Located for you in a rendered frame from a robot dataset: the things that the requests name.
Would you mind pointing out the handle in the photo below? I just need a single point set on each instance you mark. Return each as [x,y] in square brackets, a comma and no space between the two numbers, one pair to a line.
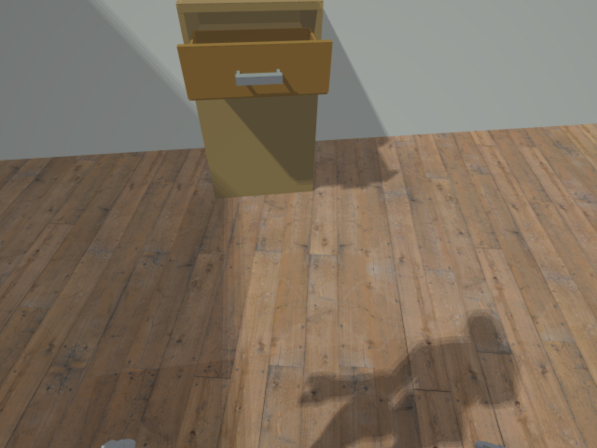
[259,78]

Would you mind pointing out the drawer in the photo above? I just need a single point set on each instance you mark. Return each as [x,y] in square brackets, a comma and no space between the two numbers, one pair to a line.
[213,57]

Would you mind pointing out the cabinet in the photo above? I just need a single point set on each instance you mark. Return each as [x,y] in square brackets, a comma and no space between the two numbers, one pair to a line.
[263,145]

